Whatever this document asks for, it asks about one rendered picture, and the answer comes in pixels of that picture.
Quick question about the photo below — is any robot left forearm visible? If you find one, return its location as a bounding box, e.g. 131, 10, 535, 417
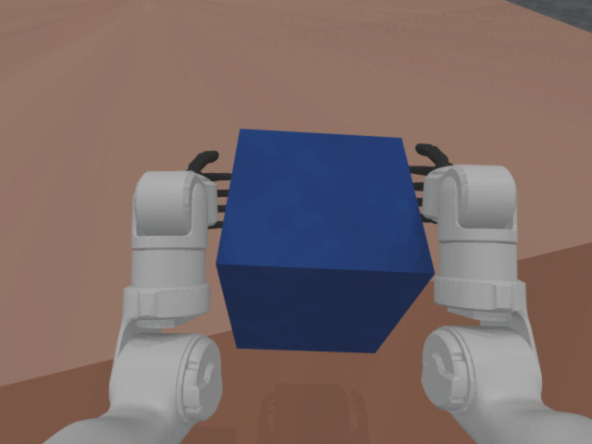
109, 171, 218, 400

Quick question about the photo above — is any carton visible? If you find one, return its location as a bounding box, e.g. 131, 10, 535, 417
216, 129, 435, 353

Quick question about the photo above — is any robot right forearm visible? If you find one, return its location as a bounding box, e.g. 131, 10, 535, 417
422, 165, 542, 392

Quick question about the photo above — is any right robot upper arm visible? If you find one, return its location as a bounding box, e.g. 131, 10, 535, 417
421, 326, 592, 444

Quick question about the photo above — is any left robot upper arm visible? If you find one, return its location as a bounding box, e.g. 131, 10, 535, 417
43, 333, 223, 444

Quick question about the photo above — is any right robot hand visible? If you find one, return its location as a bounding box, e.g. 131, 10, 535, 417
409, 143, 453, 224

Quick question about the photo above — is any left robot hand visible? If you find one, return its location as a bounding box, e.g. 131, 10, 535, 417
185, 151, 232, 229

